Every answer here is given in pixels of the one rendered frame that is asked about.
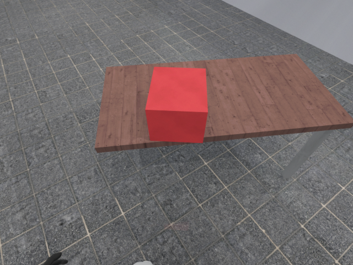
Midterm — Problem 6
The table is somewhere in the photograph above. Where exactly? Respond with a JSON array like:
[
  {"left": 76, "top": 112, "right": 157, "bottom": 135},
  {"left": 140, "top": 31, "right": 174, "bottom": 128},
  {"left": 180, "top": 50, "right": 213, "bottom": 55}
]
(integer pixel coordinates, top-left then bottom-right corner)
[{"left": 95, "top": 54, "right": 353, "bottom": 179}]

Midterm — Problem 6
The carton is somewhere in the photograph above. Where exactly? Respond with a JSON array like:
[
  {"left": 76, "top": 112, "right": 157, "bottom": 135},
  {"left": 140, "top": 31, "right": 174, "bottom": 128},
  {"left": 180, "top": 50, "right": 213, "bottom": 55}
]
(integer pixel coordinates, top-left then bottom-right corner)
[{"left": 145, "top": 67, "right": 208, "bottom": 143}]

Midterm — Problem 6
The robot left hand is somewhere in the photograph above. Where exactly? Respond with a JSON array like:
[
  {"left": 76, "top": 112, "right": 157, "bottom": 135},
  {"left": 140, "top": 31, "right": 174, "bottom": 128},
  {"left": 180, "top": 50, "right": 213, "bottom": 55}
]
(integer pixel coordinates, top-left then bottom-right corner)
[{"left": 43, "top": 252, "right": 68, "bottom": 265}]

